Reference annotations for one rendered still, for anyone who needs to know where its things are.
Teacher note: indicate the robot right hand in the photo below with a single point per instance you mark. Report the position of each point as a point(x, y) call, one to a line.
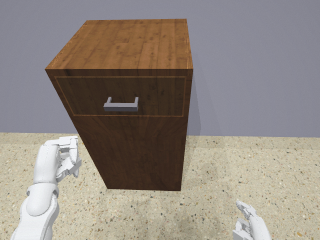
point(254, 229)

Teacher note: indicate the cabinet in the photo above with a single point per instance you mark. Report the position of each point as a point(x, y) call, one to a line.
point(131, 152)

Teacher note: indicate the robot left hand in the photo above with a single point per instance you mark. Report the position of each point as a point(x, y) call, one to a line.
point(46, 169)

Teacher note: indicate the robot left forearm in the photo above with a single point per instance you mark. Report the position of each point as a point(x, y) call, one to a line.
point(38, 213)

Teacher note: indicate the handle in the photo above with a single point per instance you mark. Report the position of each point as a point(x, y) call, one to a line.
point(121, 107)

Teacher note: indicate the drawer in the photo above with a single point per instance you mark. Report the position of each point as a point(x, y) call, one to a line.
point(157, 95)

